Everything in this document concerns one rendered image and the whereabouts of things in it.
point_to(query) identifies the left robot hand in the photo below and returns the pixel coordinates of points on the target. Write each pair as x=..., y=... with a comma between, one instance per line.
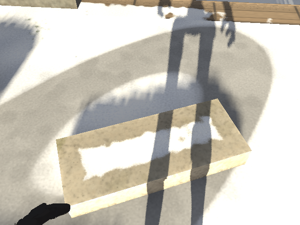
x=42, y=213

